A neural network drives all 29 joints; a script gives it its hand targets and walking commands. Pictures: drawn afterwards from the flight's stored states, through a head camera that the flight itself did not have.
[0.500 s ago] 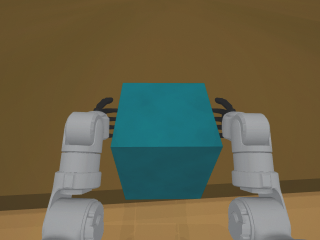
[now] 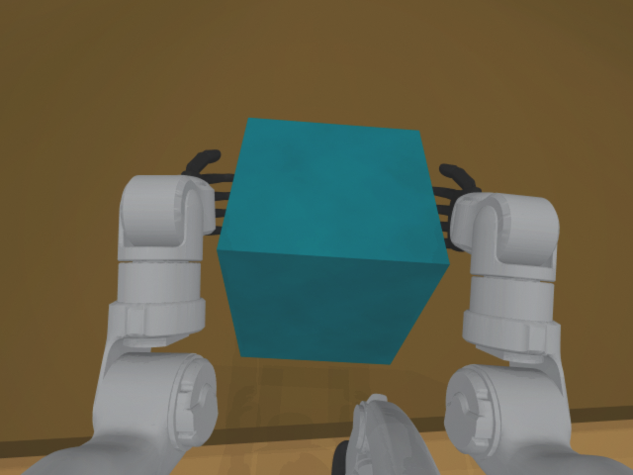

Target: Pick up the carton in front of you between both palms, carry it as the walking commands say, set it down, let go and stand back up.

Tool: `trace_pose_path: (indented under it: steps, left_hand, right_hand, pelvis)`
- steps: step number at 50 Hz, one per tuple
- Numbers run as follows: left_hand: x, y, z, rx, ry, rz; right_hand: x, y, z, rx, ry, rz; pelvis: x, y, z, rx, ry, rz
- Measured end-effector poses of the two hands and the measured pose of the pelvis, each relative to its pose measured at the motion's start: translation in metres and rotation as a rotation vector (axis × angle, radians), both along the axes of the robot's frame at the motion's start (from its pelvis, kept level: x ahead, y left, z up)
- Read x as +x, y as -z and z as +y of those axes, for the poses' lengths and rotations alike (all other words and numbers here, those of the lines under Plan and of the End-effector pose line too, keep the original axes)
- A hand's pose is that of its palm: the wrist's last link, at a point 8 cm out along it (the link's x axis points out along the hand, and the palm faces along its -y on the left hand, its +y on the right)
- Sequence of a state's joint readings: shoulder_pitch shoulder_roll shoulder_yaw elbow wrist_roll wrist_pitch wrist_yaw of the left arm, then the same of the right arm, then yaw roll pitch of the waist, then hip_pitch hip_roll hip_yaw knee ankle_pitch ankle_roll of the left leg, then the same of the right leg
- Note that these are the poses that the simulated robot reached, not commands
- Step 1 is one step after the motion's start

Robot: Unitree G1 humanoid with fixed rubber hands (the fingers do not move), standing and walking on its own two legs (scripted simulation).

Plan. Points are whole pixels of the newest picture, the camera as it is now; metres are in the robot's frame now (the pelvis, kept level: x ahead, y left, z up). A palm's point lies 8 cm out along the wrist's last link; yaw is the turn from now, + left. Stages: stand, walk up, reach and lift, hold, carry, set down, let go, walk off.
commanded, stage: carry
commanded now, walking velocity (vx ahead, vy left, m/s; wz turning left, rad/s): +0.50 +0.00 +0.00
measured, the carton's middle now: (324, 250) +0.39 +0.00 +0.07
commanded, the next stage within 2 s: none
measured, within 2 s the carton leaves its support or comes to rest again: neither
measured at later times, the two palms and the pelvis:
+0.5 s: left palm out of the picture +0.70 +0.12 +0.41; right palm out of the picture +0.71 -0.18 +0.38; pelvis +0.32 -0.03 +0.17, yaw +0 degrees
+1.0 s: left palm out of the picture +1.03 +0.06 +0.50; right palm out of the picture +1.03 -0.23 +0.50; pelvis +0.65 -0.08 +0.28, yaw +0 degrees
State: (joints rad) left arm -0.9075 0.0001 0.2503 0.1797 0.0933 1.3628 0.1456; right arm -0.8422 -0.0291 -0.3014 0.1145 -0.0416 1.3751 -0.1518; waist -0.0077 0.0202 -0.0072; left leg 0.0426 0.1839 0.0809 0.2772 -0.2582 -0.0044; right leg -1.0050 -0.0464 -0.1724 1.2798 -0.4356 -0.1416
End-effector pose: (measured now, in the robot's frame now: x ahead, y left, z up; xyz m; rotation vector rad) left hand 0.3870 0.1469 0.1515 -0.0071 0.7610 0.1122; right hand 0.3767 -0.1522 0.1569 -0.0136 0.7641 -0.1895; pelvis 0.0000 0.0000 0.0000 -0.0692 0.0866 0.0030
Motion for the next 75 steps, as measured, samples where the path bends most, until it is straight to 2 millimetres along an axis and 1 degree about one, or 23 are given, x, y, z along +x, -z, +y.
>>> trace_pose_path:
  steps: [3,5,7,10,13,17,21,25,27,29,34,39,42,44,47,50,53,57,61,65,68,71,75]
  left_hand:
    - [0.021,-0.005,0.005,0.038,-0.092,-0.005]
    - [0.032,-0.015,0.008,0.041,-0.138,0.002]
    - [0.044,-0.033,0.01,0.031,-0.179,0.004]
    - [0.074,-0.072,0.011,-0.001,-0.221,-0.034]
    - [0.112,-0.121,0.009,0.003,-0.234,-0.107]
    - [0.169,-0.186,0.003,0.061,-0.22,-0.188]
    - [0.233,-0.232,-0.008,0.096,-0.176,-0.18]
    - [0.309,-0.255,-0.032,0.087,-0.063,-0.131]
    - [0.348,-0.26,-0.047,0.085,0.002,-0.09]
    - [0.384,-0.261,-0.063,0.063,0.067,-0.038]
    - [0.447,-0.275,-0.095,0.038,0.145,0.055]
    - [0.515,-0.316,-0.099,-0.012,0.135,0.004]
    - [0.555,-0.338,-0.093,-0.025,0.1,-0.043]
    - [0.579,-0.347,-0.088,-0.018,0.066,-0.058]
    - [0.616,-0.352,-0.084,-0.005,0.018,-0.061]
    - [0.647,-0.346,-0.082,0.036,-0.032,-0.061]
    - [0.67,-0.328,-0.081,0.078,-0.069,0.002]
    - [0.699,-0.303,-0.077,0.087,-0.094,0.095]
    - [0.74,-0.292,-0.079,0.08,-0.096,0.105]
    - [0.787,-0.282,-0.08,0.074,-0.08,0.088]
    - [0.822,-0.272,-0.077,0.069,-0.067,0.064]
    - [0.857,-0.26,-0.069,0.057,-0.061,0.023]
    - [0.887,-0.242,-0.06,0.032,-0.07,0.059]
  right_hand:
    - [0.057,-0.005,0.006,0.032,-0.083,0.001]
    - [0.083,-0.014,0.011,0.063,-0.11,0.01]
    - [0.103,-0.031,0.014,0.084,-0.12,0.01]
    - [0.137,-0.069,0.016,0.098,-0.144,-0.03]
    - [0.176,-0.116,0.014,0.1,-0.161,-0.104]
    - [0.231,-0.17,0.01,0.101,-0.171,-0.191]
    - [0.283,-0.205,-0.003,0.104,-0.146,-0.188]
    - [0.334,-0.224,-0.026,0.082,-0.086,-0.142]
    - [0.353,-0.231,-0.041,0.053,-0.026,-0.101]
    - [0.366,-0.237,-0.057,0.019,0.033,-0.055]
    - [0.402,-0.26,-0.086,0.004,0.128,0.035]
    - [0.474,-0.315,-0.09,-0.021,0.138,-0.013]
    - [0.524,-0.343,-0.085,-0.036,0.112,-0.047]
    - [0.558,-0.353,-0.081,-0.047,0.084,-0.053]
    - [0.607,-0.353,-0.077,-0.064,0.033,-0.042]
    - [0.656,-0.339,-0.073,-0.048,-0.042,-0.03]
    - [0.692,-0.314,-0.069,-0.033,-0.08,0.042]
    - [0.728,-0.286,-0.066,-0.011,-0.098,0.135]
    - [0.765,-0.273,-0.067,-0.005,-0.075,0.14]
    - [0.805,-0.266,-0.068,-0.003,-0.032,0.112]
    - [0.836,-0.261,-0.064,-0.005,0.002,0.082]
    - [0.867,-0.256,-0.055,-0.016,0.04,0.033]
    - [0.892,-0.244,-0.044,-0.022,0.076,0.053]
  pelvis:
    - [0.03,-0.021,-0.024,-0.001,0.009,-0.026]
    - [0.048,-0.043,-0.032,0.002,0.007,-0.037]
    - [0.068,-0.067,-0.039,0.009,0.001,-0.04]
    - [0.102,-0.1,-0.05,0.033,-0.017,-0.039]
    - [0.138,-0.125,-0.056,0.06,-0.028,-0.033]
    - [0.194,-0.141,-0.053,0.089,-0.006,-0.032]
    - [0.256,-0.156,-0.045,0.135,0.006,-0.04]
    - [0.321,-0.17,-0.033,0.155,0.007,-0.02]
    - [0.355,-0.183,-0.025,0.151,0.01,-0.038]
    - [0.38,-0.2,-0.02,0.152,0.016,-0.057]
    - [0.435,-0.251,-0.016,0.127,0.027,-0.076]
    - [0.49,-0.286,-0.025,0.088,0.048,-0.059]
    - [0.529,-0.296,-0.037,0.079,0.05,-0.031]
    - [0.559,-0.299,-0.047,0.077,0.047,-0.018]
    - [0.608,-0.295,-0.065,0.075,0.037,-0.012]
    - [0.654,-0.284,-0.083,0.071,0.013,-0.022]
    - [0.684,-0.29,-0.09,0.075,0.005,-0.02]
    - [0.721,-0.304,-0.094,0.088,-0.008,-0.008]
    - [0.759,-0.313,-0.091,0.089,-0.016,0.005]
    - [0.807,-0.316,-0.081,0.084,-0.018,0.014]
    - [0.85,-0.312,-0.069,0.076,-0.016,0.012]
    - [0.895,-0.3,-0.057,0.075,0.01,0.002]
    - [0.94,-0.307,-0.051,0.068,0.034,0.007]
